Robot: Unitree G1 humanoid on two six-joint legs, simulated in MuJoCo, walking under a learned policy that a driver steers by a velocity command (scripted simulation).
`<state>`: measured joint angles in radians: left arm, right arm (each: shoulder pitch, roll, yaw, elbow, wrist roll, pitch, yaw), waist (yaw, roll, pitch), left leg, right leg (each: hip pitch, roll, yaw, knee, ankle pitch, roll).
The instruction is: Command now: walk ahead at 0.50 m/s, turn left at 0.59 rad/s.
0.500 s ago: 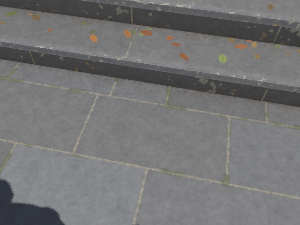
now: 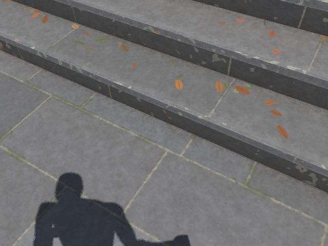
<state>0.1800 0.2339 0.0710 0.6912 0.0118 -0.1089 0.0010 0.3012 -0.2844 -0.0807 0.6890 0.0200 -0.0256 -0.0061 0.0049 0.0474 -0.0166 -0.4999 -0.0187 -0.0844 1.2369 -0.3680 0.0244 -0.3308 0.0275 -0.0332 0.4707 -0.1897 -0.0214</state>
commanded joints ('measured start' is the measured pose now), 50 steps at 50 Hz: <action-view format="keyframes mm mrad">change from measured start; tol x32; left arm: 1 38 90 22 -17 -1 -7 2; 50 63 120 3 11 2 -1 -22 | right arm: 1 -43 -50 -20 -104 5 -7 7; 50 -41 -85 -4 -73 -12 -42 2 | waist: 1 10 -158 3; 17 -32 -158 -18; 20 -46 243 -314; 42 32 74 -88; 44 32 -403 -313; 50 10 -135 -2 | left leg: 1 -232 104 -29 -16 55 -9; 14 -170 89 108 -554 280 26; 18 333 -62 204 -690 233 135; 21 884 335 -701 -934 -4 370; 29 266 161 -227 -998 486 274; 41 365 140 -320 -785 372 157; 45 -265 -47 -140 52 -197 2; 50 -182 89 -36 -93 49 0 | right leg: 1 193 -273 263 -252 95 -160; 14 345 -313 -68 -246 323 -103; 18 275 -258 -179 234 799 -37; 20 -398 -8 -17 870 -419 54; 21 -505 -39 130 947 -367 39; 42 133 -54 91 -14 141 -33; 44 661 -404 737 -111 -84 -272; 50 243 -254 387 -244 76 -194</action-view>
